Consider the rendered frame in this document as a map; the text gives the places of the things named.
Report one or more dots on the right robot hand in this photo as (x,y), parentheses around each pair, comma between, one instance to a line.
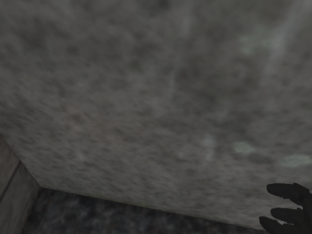
(298,221)

